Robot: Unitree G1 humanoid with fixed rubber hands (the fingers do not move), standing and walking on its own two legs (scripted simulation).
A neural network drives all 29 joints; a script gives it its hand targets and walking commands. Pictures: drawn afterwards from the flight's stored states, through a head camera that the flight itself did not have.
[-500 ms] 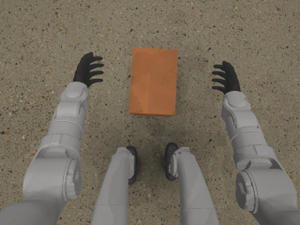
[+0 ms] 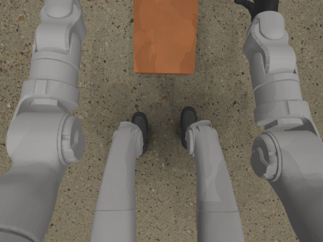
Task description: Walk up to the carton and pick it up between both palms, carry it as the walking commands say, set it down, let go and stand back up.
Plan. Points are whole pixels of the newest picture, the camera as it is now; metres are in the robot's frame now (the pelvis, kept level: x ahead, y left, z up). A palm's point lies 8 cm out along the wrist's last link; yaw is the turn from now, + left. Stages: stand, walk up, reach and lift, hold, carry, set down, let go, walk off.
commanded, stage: reach and lift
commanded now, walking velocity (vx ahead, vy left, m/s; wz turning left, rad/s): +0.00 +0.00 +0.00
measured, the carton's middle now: (164, 34) +0.56 +0.00 -0.54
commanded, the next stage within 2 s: none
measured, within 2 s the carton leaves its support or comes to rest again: neither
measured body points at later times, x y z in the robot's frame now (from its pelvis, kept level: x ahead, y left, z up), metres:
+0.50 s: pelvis -0.03 -0.01 -0.16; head +0.36 -0.01 +0.04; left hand +0.55 +0.19 -0.35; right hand +0.53 -0.19 -0.36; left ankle +0.10 +0.12 -0.62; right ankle +0.13 -0.11 -0.62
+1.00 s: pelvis -0.02 -0.01 -0.25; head +0.36 +0.00 -0.02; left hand +0.54 +0.17 -0.45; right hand +0.52 -0.20 -0.45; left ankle +0.10 +0.12 -0.62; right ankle +0.13 -0.11 -0.62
